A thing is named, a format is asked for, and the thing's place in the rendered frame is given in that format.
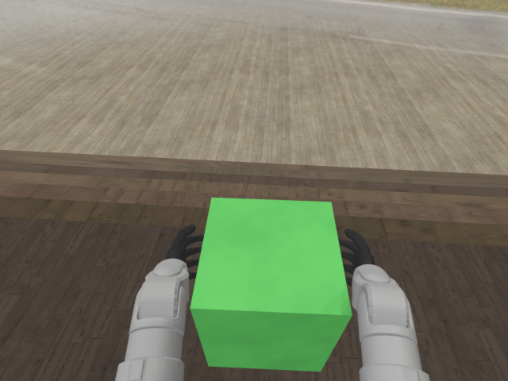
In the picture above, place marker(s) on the carton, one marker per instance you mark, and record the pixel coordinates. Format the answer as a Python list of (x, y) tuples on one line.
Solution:
[(270, 290)]

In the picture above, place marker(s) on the left robot forearm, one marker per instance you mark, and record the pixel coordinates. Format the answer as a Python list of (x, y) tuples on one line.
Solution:
[(157, 328)]

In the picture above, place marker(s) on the right robot forearm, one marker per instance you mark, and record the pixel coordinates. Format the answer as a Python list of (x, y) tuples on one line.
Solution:
[(387, 334)]

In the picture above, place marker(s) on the left robot hand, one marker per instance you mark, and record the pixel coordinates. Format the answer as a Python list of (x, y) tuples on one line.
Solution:
[(178, 245)]

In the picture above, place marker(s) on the right robot hand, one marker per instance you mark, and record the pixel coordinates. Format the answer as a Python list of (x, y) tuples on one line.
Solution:
[(361, 252)]

